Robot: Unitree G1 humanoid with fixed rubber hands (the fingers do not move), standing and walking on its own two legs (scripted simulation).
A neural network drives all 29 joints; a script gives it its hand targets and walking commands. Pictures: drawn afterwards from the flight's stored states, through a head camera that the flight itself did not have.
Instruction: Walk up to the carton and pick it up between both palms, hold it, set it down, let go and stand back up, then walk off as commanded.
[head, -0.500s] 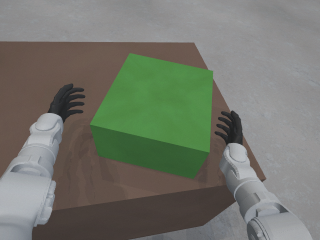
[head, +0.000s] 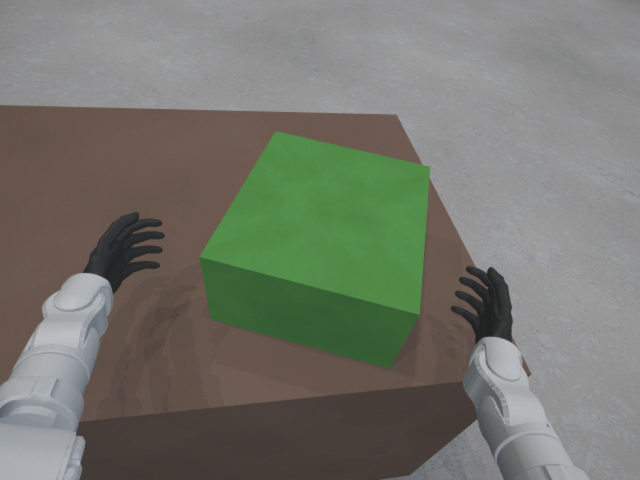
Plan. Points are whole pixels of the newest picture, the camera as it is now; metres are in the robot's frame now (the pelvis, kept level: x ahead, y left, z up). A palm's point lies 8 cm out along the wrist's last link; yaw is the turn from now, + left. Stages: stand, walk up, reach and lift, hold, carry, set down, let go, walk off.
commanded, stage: set down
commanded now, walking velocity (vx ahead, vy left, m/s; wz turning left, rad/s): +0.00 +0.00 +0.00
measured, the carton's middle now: (327, 238) +0.51 -0.05 -0.01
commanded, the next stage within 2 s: none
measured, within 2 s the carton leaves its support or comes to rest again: neither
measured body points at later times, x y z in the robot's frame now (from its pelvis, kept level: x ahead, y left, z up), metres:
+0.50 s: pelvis +0.01 -0.01 +0.01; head +0.02 +0.03 +0.46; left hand +0.35 +0.28 +0.05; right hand +0.26 -0.22 +0.05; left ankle +0.03 +0.08 -0.73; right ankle +0.01 -0.17 -0.73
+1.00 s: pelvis +0.03 -0.01 +0.01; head +0.03 +0.02 +0.46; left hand +0.29 +0.29 +0.06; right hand +0.21 -0.21 +0.05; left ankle +0.03 +0.09 -0.73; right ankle +0.01 -0.17 -0.73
